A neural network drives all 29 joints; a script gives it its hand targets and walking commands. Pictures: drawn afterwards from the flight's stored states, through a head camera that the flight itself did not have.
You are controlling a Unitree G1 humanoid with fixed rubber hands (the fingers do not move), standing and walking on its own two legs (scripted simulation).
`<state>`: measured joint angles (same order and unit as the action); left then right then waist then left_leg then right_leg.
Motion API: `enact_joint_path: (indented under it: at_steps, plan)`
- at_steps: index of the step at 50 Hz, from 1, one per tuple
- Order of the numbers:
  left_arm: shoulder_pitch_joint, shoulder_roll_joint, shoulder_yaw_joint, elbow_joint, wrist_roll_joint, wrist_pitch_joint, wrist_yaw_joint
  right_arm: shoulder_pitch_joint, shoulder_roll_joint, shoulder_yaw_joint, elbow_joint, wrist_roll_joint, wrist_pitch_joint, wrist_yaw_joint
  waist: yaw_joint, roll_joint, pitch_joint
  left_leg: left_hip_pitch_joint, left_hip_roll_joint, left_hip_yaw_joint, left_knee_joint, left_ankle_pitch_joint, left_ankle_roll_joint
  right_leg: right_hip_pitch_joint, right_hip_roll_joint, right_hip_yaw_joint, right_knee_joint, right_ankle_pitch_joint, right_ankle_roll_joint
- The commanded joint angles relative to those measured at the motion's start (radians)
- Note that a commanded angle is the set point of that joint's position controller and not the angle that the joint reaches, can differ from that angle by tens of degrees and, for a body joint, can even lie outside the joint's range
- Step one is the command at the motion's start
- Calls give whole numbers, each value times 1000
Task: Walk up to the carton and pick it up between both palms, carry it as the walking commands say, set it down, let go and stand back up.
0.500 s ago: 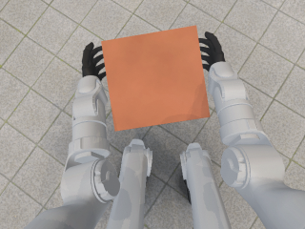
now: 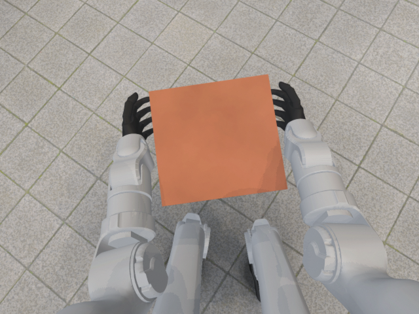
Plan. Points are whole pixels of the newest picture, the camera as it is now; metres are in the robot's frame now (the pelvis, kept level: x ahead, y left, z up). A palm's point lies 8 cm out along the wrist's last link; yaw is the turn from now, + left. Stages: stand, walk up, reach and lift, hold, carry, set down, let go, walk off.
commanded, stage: reach and lift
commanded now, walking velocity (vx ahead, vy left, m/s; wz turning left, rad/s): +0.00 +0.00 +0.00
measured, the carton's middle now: (216, 149) +0.42 +0.04 -0.14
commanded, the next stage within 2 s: none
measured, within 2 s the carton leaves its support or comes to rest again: neither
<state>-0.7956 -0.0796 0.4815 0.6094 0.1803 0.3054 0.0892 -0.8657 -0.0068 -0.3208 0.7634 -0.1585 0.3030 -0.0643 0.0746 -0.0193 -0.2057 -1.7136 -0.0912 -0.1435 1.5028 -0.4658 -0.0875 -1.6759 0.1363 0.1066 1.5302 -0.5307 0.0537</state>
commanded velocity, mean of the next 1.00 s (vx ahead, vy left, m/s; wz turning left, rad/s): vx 0.00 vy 0.00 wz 0.00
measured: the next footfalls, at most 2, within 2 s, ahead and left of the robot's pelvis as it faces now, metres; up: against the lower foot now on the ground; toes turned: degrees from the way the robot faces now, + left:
none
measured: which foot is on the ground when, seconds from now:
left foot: down 0.00-1.00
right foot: down 0.00-1.00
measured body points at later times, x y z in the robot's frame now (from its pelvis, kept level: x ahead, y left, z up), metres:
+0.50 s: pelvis +0.02 +0.00 +0.07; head +0.19 +0.01 +0.48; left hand +0.41 +0.19 +0.01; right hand +0.45 -0.11 +0.00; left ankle +0.09 +0.14 -0.54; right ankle +0.07 -0.13 -0.54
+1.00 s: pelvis +0.04 +0.00 +0.14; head +0.17 +0.01 +0.57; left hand +0.39 +0.19 +0.09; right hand +0.43 -0.11 +0.08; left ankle +0.09 +0.14 -0.54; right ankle +0.07 -0.13 -0.54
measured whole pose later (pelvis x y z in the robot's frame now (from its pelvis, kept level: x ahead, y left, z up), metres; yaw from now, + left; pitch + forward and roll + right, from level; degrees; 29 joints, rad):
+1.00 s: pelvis +0.04 +0.00 +0.14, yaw +1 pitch +24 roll +0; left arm -0.49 -0.17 0.44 0.53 0.23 0.29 0.06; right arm -0.53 0.09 -0.31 0.65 -0.21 0.29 -0.04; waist 0.07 -0.02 -0.15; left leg -1.01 -0.07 -0.15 0.93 -0.33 -0.06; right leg -0.98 0.10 0.15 0.96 -0.39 0.03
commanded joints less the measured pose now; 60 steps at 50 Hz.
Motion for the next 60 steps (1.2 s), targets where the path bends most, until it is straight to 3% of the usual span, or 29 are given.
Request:
enact_joint_path:
  at_steps: [1, 34, 60]
  plan:
    - [-603, -1053, -610, 64, -137, 8, -258, -646, 1060, 481, -75, 134, -50, 221, 16, -19, -899, 636, -72, 202, -155, 287, 28, 449, 65, -150, -217, 232, -25]
    - [-312, -1080, -648, 39, -95, -14, -276, -357, 1089, 526, -126, 100, -73, 241, 7, -13, -686, 966, -51, 142, -477, 388, 40, 803, 30, -85, -532, 351, -34]
    - [-153, -1080, -650, -7, -51, 34, -310, -205, 1101, 541, -186, 40, -29, 277, 10, -14, -493, 1280, -24, 125, -781, 475, 51, 1101, -12, -52, -829, 426, -34]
